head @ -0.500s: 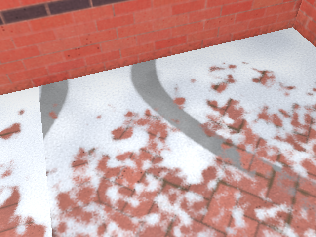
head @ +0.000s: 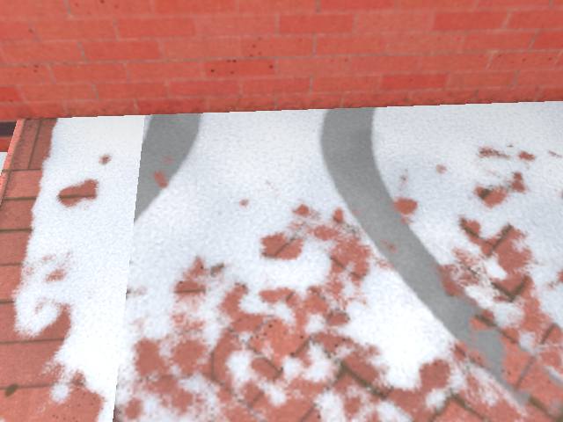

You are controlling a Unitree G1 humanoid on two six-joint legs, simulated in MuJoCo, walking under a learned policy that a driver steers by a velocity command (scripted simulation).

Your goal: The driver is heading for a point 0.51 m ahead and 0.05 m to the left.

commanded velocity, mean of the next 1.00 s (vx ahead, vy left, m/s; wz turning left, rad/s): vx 0.04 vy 0.00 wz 0.37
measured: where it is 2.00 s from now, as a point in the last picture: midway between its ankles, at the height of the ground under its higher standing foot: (268, 410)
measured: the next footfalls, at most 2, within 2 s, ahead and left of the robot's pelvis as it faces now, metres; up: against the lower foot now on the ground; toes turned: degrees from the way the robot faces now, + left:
right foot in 0.42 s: +0.09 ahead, -0.15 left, +0.00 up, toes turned +20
left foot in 0.84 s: -0.01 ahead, +0.03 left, +0.00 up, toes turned +17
